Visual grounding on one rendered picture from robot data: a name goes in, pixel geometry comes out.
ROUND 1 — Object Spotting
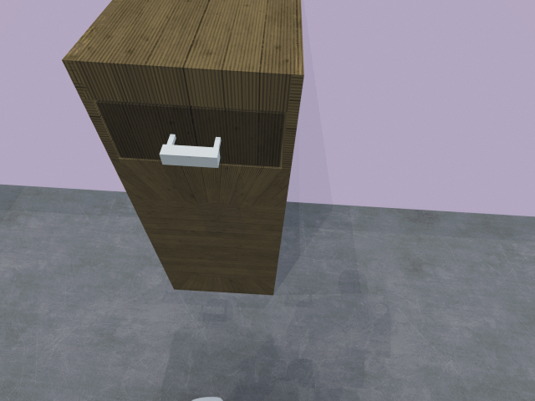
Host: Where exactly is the cabinet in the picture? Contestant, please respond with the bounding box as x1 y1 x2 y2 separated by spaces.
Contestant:
62 0 304 295

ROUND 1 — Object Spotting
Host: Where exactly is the handle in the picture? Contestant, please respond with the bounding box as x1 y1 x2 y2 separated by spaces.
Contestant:
160 135 221 168

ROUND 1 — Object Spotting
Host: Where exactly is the drawer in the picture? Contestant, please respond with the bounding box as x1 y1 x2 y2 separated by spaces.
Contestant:
96 100 285 167

